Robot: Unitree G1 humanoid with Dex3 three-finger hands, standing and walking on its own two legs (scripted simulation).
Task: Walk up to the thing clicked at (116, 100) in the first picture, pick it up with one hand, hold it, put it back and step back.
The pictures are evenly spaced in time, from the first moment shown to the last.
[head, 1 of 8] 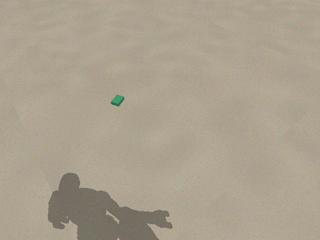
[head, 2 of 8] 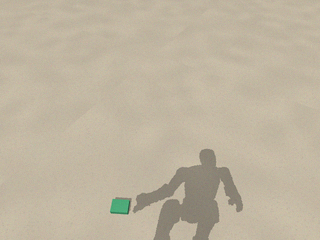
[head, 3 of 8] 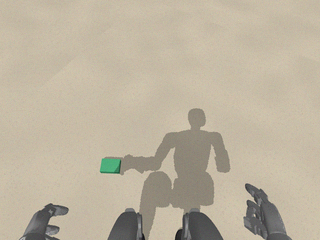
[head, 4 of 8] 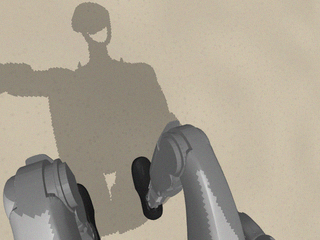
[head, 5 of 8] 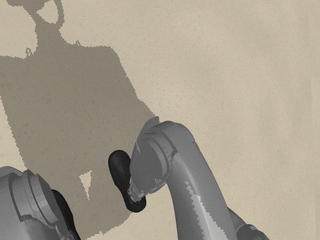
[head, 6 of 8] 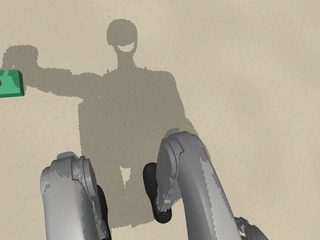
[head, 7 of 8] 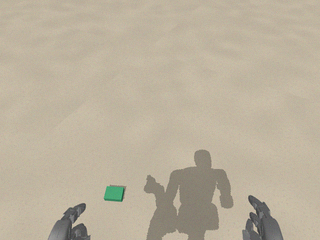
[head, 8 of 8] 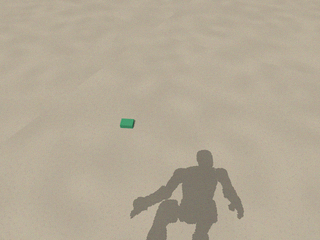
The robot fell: no
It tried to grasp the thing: yes
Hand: left
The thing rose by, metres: 0.22
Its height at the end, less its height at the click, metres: +0.00
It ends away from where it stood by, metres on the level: 0.04
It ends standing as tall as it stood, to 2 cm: yes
